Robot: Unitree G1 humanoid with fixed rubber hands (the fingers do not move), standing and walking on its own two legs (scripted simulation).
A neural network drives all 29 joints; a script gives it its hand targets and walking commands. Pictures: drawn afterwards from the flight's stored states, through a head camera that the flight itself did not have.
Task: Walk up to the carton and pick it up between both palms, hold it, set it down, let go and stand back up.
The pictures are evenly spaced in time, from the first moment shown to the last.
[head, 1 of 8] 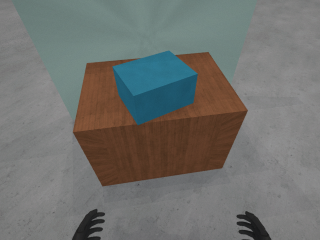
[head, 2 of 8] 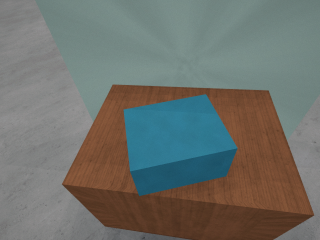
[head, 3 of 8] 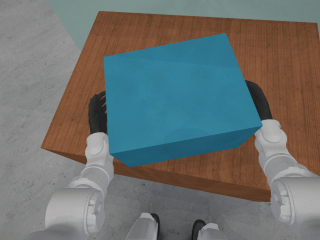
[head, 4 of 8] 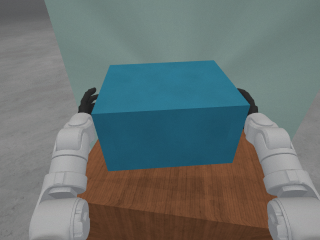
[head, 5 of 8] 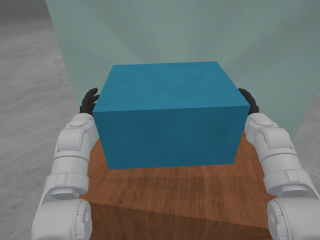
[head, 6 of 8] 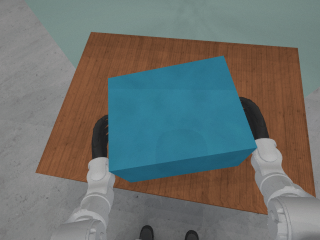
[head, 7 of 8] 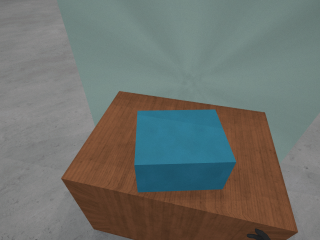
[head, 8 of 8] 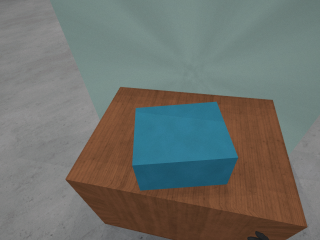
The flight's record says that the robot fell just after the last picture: no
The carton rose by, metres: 0.31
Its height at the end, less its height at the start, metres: +0.00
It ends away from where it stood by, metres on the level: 0.02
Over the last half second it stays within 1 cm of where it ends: yes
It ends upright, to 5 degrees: yes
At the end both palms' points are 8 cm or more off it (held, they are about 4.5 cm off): yes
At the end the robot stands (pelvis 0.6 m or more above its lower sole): yes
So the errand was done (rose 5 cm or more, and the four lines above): yes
